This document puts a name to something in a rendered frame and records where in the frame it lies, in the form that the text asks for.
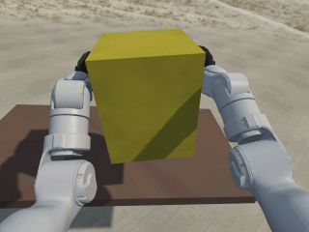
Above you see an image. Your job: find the robot right forearm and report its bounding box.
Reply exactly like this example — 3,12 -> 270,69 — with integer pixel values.
201,65 -> 294,177

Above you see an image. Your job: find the left robot hand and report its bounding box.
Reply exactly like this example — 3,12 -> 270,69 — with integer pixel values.
75,51 -> 93,92

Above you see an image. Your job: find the left robot upper arm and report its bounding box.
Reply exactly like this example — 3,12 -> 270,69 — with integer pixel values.
0,159 -> 98,232

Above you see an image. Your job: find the table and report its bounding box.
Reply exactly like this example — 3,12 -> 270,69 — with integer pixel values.
0,104 -> 256,209

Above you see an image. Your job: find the robot left forearm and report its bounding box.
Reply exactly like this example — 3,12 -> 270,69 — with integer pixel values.
34,71 -> 93,199

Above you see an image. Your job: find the right robot upper arm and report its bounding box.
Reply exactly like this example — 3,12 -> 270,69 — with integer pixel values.
229,138 -> 309,232

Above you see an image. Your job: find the right robot hand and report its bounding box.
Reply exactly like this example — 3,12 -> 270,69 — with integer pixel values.
199,45 -> 215,68

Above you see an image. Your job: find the carton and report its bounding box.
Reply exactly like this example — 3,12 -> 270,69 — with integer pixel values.
85,28 -> 206,164

